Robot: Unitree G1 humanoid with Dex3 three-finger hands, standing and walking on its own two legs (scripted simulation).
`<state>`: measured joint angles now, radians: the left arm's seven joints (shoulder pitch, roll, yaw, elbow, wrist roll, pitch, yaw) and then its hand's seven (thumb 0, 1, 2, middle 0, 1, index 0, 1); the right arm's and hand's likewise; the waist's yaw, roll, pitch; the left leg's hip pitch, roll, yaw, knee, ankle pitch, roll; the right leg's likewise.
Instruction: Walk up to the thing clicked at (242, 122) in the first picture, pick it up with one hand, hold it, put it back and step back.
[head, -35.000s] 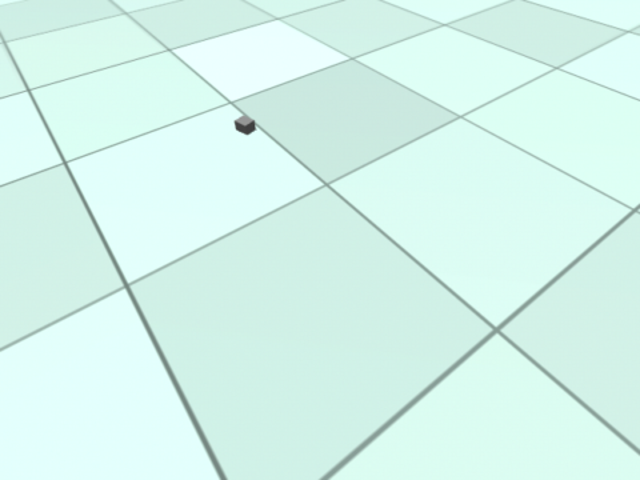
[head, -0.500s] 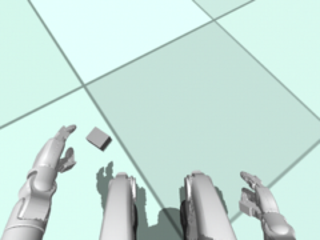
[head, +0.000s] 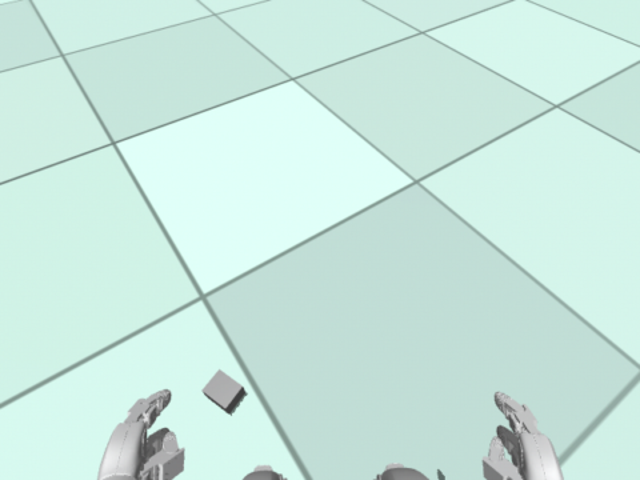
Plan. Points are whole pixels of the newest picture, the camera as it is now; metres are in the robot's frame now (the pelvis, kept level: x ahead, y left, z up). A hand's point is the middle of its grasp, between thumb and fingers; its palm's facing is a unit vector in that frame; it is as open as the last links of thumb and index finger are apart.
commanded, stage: home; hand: left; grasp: from above
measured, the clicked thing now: (224, 391) +0.45 +0.26 -0.67
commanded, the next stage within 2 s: none
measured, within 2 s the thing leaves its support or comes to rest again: neither
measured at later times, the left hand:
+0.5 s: hand (170, 479) +0.16 +0.18 -0.03, palm faces +0.07 -0.98 -0.19, open 7.4 cm
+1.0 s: hand out of the picture +0.16 +0.18 -0.03, palm faces +0.06 -0.98 -0.19, open 7.4 cm
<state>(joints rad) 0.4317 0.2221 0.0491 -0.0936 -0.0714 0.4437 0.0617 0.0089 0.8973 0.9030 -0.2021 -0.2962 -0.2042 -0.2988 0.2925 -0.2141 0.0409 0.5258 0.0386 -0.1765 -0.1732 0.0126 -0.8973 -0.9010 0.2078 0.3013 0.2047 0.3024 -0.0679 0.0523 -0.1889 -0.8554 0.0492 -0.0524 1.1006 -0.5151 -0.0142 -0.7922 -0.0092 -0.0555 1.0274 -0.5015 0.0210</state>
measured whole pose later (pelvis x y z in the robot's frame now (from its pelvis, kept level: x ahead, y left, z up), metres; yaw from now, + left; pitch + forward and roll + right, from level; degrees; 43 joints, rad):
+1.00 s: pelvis +0.00 +0.00 +0.02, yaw +1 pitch +10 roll -3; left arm 0.50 0.22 0.03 -0.13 -0.06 0.45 0.02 0.01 0.90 0.90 -0.20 -0.29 -0.20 -0.30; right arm 0.29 -0.22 0.03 0.54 0.01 -0.24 -0.18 0.02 -0.90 -0.90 0.21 0.30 0.21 0.30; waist -0.04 0.05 -0.16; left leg -0.70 0.04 -0.05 1.02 -0.48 -0.01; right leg -0.64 -0.02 -0.05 0.94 -0.47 0.03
